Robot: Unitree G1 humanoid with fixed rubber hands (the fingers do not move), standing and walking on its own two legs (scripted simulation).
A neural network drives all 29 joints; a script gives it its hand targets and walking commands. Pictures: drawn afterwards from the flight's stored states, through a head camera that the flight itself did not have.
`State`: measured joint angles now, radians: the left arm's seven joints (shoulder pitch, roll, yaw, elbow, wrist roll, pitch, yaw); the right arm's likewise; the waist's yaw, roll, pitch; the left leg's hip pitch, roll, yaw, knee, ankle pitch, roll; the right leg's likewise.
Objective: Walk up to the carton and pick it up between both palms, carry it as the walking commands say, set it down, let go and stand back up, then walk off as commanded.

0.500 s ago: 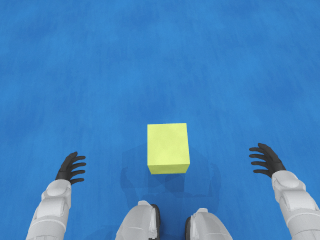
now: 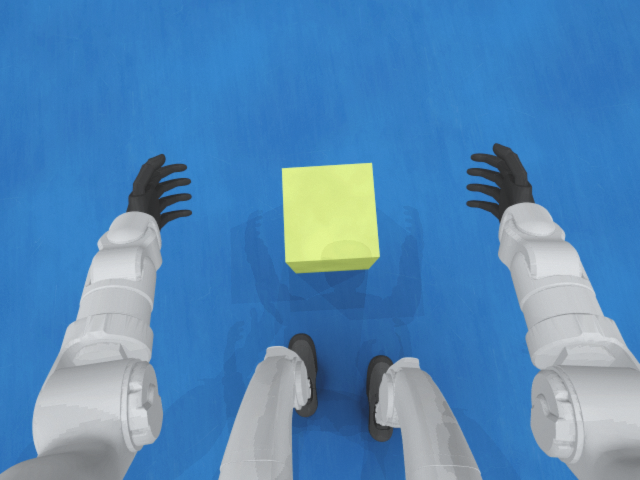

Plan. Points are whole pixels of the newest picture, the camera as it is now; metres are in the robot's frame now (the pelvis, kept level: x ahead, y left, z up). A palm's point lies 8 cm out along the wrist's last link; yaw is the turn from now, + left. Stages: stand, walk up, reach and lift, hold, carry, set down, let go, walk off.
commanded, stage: reach and lift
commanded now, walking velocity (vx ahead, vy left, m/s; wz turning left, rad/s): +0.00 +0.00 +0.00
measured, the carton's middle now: (329, 224) +0.51 +0.04 -0.57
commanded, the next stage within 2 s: none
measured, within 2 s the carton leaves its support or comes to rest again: neither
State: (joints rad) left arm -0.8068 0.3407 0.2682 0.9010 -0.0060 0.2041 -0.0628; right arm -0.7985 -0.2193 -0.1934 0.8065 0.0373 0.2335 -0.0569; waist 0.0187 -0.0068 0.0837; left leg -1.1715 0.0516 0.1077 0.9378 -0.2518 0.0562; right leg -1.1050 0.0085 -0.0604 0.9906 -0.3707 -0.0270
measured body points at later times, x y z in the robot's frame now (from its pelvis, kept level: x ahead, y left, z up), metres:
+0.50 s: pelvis -0.01 +0.00 -0.04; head +0.31 +0.01 +0.28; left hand +0.53 +0.22 -0.15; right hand +0.53 -0.16 -0.15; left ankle +0.09 +0.09 -0.66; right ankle +0.04 -0.10 -0.66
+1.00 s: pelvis -0.02 -0.01 -0.15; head +0.33 +0.01 +0.12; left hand +0.51 +0.23 -0.32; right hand +0.54 -0.15 -0.30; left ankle +0.09 +0.10 -0.66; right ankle +0.04 -0.10 -0.66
